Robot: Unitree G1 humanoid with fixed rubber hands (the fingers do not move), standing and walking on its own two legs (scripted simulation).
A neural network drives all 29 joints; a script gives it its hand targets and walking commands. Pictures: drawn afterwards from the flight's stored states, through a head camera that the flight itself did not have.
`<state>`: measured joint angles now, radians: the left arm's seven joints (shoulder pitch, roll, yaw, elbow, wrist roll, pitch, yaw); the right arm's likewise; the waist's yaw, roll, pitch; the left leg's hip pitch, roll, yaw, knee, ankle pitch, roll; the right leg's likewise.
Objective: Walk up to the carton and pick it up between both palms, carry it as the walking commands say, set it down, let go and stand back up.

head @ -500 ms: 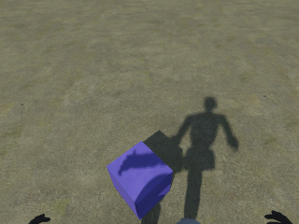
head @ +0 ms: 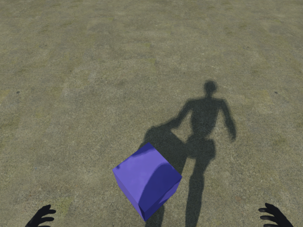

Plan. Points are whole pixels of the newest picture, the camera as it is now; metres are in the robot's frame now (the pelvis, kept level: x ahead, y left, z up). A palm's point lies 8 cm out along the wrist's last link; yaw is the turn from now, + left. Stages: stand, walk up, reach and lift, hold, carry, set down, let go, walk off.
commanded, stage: walk up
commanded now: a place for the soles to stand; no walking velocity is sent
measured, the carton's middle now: (146, 181) +0.44 +0.03 -0.62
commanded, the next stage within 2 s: none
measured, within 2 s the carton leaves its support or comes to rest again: neither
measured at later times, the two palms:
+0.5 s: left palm out of the picture +0.09 +0.29 -0.08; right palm out of the picture +0.09 -0.33 -0.10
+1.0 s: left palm out of the picture +0.06 +0.27 -0.09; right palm out of the picture +0.08 -0.35 -0.10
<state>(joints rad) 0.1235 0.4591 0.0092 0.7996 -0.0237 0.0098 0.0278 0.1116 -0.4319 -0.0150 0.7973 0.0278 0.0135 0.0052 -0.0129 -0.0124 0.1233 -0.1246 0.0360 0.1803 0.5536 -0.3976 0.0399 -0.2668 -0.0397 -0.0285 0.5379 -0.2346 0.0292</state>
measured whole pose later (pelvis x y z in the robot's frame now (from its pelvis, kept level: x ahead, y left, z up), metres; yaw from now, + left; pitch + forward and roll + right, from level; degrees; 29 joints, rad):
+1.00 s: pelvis +0.00 -0.04 +0.02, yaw +1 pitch -2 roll +0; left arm 0.15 0.37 0.02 1.05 0.00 -0.02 0.02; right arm 0.15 -0.37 -0.05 1.06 0.00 -0.01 0.00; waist 0.01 0.02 0.04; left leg 0.00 0.05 0.16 0.29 -0.25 -0.02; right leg -0.16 -0.01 -0.06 0.35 -0.15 -0.02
